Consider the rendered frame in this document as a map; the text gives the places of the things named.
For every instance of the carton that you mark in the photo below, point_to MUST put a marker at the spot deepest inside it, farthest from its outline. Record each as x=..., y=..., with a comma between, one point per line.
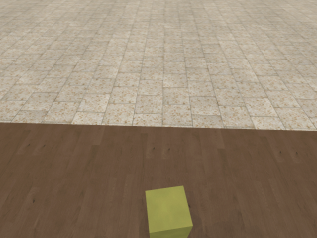
x=168, y=213

